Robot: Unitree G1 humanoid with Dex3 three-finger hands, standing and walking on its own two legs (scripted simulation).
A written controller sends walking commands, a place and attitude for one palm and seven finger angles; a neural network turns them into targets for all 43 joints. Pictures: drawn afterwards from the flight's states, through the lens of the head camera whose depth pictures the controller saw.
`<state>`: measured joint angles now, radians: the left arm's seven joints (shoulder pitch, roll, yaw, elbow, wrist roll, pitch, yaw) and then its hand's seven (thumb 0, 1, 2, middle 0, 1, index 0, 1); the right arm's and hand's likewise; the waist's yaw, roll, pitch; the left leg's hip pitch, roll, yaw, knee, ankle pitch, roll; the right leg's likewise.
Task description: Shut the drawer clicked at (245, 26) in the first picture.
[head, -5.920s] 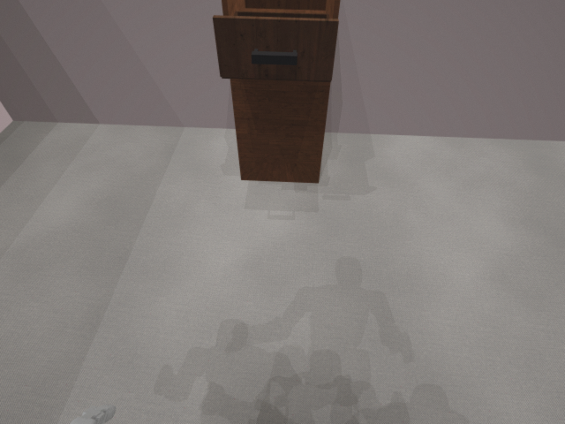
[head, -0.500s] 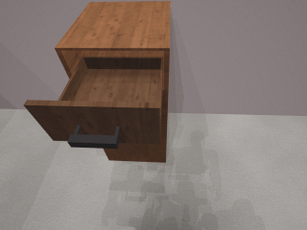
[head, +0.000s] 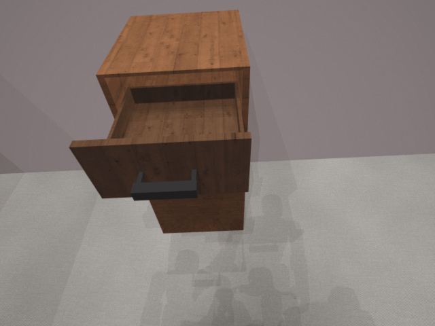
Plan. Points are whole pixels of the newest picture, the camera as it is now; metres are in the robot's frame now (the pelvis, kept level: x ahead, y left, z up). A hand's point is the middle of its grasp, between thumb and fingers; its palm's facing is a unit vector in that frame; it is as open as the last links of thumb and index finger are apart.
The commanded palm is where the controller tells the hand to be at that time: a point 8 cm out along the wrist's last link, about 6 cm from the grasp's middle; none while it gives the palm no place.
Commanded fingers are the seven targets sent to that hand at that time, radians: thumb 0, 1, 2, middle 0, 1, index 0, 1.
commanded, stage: come to a stop and stand still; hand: left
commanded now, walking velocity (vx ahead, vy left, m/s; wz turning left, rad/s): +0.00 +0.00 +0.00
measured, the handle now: (166, 182) +0.40 +0.14 +0.03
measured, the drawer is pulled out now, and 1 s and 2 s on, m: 0.27 0.27 0.27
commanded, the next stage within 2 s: look again from close up in 0.14 s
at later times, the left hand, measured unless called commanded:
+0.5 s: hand out of the picture +0.03 +0.16 -0.17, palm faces +0.03 -0.98 -0.21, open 7.3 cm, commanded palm none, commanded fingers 0.00 0.90 0.90 -0.20 -0.30 -0.20 -0.30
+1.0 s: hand (142, 273) +0.22 +0.17 -0.03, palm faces +0.27 -0.95 -0.16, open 7.0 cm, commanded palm +0.14 +0.20 -0.04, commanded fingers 0.00 0.90 0.90 -0.40 -0.52 -0.40 -0.52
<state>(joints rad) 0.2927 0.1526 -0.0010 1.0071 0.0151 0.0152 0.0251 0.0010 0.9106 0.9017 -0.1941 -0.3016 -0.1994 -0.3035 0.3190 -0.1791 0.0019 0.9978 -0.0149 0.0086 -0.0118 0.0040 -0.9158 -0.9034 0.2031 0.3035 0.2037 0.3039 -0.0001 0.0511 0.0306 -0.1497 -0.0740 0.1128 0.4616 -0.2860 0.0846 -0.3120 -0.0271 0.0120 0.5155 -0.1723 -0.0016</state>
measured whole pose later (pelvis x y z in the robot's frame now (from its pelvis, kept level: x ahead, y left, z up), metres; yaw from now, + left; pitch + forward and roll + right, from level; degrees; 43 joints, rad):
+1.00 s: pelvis +0.05 -0.02 +0.00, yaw +4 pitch +1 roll +0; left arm 0.39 0.17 0.01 0.20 -0.13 -0.06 0.11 0.03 0.95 0.90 -0.24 -0.35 -0.25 -0.36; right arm 0.35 -0.25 0.00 0.86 0.02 -0.25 -0.06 0.02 -0.92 -0.90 0.21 0.30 0.21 0.30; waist -0.01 0.04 -0.04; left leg -0.17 -0.05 0.03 0.51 -0.36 0.04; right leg -0.31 -0.02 -0.07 0.56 -0.27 -0.02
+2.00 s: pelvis +0.04 -0.02 -0.03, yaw +4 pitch +6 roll -1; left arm 0.62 0.17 -0.08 -0.44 -0.13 -0.21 -0.06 0.01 0.90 0.90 -1.21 -1.40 -1.21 -1.40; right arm 0.24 -0.24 0.01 0.47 0.03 -0.26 -0.02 0.01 -0.90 -0.90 0.20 0.30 0.20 0.30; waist 0.02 0.05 -0.11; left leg -0.44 -0.03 0.02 0.85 -0.51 0.05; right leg -0.55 -0.01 -0.09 0.82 -0.38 -0.02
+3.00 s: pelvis +0.03 -0.04 -0.02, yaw +5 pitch +0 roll +0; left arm 0.51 0.15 -0.09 -0.48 -0.14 0.00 -0.05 0.01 0.90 0.90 -1.40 -1.60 -1.40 -1.60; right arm 0.23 -0.24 0.07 0.52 0.04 -0.23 -0.02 0.01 -0.90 -0.90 0.20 0.30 0.21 0.30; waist 0.03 0.07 -0.05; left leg -0.27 -0.02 0.01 0.69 -0.43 0.02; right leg -0.38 0.01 -0.10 0.67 -0.31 -0.05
